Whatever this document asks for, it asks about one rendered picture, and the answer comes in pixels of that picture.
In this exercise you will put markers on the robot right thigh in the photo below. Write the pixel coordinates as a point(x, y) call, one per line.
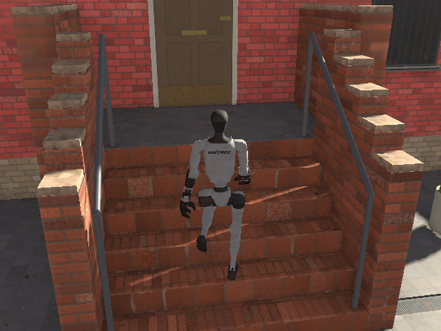
point(238, 205)

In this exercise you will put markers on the right robot forearm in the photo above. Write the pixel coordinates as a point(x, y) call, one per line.
point(246, 178)

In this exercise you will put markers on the left robot forearm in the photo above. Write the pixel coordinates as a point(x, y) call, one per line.
point(188, 187)

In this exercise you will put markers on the right robot hand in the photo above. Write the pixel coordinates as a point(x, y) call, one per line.
point(242, 182)

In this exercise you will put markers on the robot right upper arm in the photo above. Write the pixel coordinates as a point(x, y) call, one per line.
point(241, 147)

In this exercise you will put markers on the robot left upper arm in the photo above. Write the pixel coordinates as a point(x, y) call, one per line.
point(195, 158)

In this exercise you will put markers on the robot torso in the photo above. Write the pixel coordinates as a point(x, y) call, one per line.
point(219, 167)

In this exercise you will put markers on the left robot hand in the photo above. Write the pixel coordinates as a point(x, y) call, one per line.
point(184, 209)

